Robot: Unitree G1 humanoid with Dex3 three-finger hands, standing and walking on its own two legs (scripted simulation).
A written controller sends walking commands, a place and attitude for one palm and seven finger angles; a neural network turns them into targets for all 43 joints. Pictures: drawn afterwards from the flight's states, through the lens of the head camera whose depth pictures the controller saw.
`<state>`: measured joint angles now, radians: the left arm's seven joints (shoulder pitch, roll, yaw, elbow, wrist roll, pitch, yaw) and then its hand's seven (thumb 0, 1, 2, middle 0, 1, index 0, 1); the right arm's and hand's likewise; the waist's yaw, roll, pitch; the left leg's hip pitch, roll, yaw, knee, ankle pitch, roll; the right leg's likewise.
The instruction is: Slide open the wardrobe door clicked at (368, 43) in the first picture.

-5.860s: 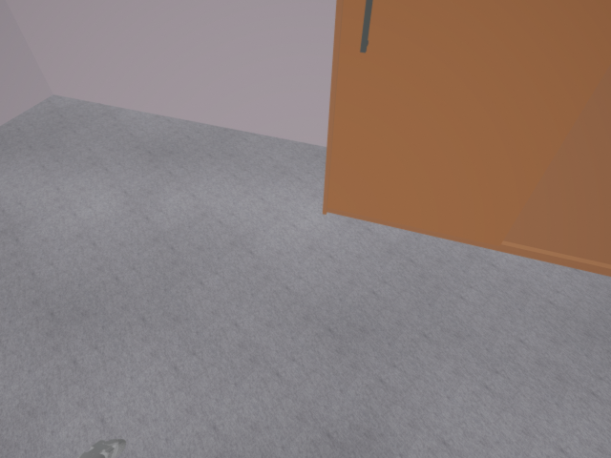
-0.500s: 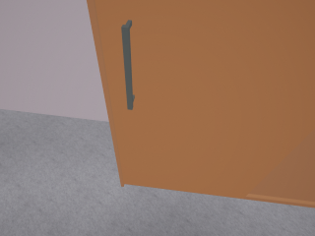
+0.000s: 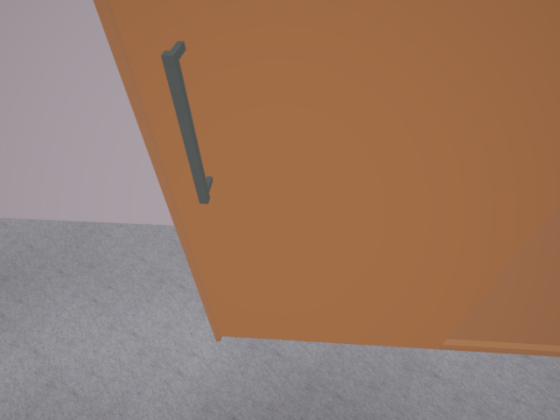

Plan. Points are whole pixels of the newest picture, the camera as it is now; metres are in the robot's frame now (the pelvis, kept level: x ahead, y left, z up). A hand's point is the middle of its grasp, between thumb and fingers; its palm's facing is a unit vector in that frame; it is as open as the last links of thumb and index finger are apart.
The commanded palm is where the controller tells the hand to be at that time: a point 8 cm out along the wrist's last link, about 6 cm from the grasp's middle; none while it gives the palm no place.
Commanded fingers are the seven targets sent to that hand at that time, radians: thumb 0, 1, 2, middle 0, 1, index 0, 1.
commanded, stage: come to a stop and stand still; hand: left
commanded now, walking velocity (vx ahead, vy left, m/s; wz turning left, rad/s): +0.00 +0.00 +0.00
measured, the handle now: (193, 133) +0.51 +0.17 +0.16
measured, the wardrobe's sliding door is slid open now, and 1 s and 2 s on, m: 0.00 0.00 0.00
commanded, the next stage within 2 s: look again from close up in 0.14 s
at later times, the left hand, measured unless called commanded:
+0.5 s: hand out of the picture -0.03 +0.15 -0.17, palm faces +0.03 -0.98 -0.17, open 7.4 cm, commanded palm none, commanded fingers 0.00 0.90 0.90 -0.20 -0.30 -0.20 -0.30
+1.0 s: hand out of the picture -0.03 +0.17 -0.17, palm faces +0.04 -0.98 -0.19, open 7.4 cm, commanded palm none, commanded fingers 0.00 0.90 0.90 -0.20 -0.30 -0.20 -0.30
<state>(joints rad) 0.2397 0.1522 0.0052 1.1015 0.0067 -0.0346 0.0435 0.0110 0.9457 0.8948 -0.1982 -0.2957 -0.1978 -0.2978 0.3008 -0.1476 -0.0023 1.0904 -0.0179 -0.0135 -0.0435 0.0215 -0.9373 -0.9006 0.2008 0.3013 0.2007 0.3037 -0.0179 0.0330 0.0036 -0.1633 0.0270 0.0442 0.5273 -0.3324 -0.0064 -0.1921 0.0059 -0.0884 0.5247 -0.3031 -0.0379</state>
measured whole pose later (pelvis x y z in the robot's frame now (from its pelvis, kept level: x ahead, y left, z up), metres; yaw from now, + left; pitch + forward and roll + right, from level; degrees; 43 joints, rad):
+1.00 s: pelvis -0.03 +0.00 +0.01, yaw +0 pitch -2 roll +1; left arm 0.30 0.15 0.00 1.11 0.01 -0.03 0.03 0.00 0.90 0.90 -0.20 -0.30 -0.20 -0.30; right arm 0.31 -0.12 0.01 1.13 -0.01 -0.02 -0.03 0.01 -0.91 -0.90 0.20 0.30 0.20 0.30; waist 0.00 0.00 0.03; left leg -0.16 0.01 0.05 0.43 -0.24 -0.01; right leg -0.20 0.00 -0.09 0.45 -0.22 -0.04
